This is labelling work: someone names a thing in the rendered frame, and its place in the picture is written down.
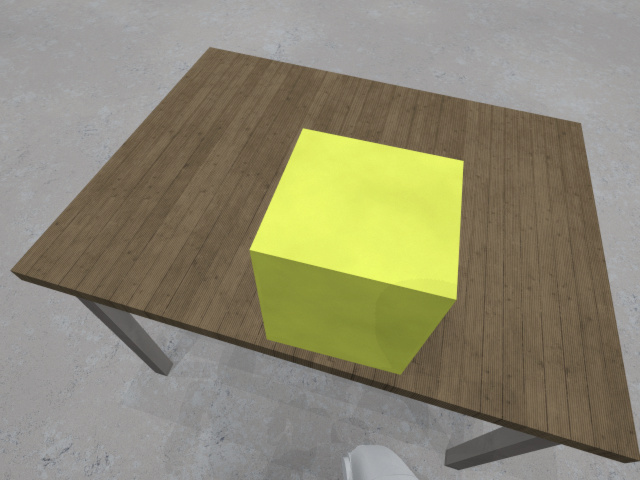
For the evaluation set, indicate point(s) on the right robot thigh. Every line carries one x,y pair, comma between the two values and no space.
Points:
375,462

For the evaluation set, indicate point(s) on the carton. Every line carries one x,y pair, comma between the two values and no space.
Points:
357,254

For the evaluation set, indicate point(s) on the table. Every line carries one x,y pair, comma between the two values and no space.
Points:
164,231

